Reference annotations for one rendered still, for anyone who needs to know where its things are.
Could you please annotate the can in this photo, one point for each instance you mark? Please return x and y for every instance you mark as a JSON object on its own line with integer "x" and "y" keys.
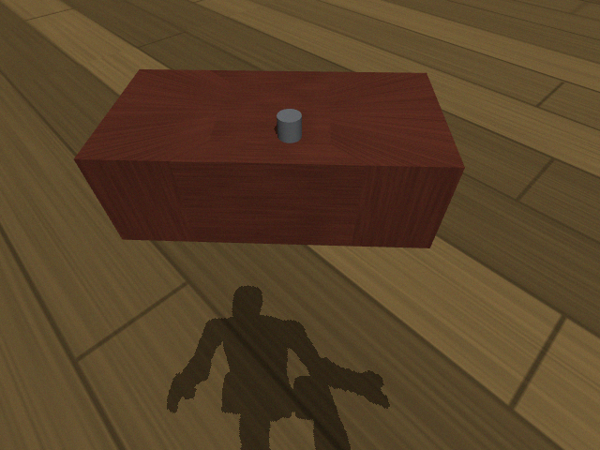
{"x": 289, "y": 125}

